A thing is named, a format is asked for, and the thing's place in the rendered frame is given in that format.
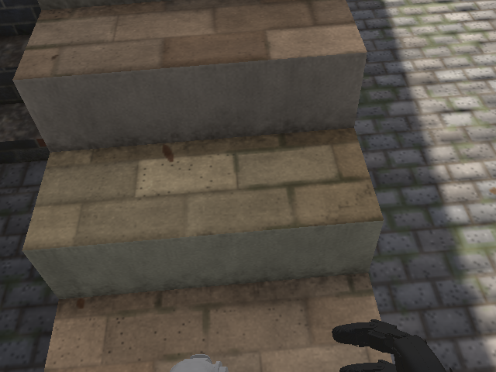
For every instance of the right robot hand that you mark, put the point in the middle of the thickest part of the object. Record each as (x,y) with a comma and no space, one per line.
(411,353)

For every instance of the left robot shin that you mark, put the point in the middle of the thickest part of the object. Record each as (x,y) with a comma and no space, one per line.
(198,356)

